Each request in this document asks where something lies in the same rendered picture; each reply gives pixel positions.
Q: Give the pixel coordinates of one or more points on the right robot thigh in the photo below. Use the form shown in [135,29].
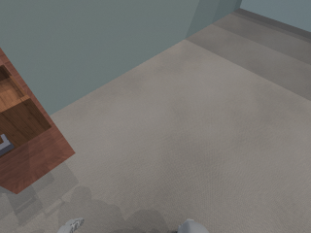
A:
[191,227]

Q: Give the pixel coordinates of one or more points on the cabinet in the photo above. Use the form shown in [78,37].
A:
[31,161]

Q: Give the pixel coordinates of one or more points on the handle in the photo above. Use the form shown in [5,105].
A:
[6,146]

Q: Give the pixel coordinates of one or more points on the drawer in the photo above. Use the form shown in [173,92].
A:
[20,119]

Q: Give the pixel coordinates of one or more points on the robot left hand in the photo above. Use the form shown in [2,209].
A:
[71,225]

